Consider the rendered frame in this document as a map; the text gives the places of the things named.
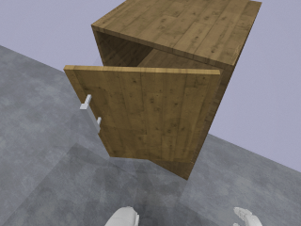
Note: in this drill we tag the cupboard door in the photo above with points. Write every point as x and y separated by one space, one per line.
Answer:
147 113

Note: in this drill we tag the handle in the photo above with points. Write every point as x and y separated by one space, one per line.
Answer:
89 116

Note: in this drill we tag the left robot thigh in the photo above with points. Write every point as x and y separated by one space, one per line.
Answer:
125 216

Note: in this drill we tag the robot right hand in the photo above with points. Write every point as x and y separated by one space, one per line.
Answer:
247 217

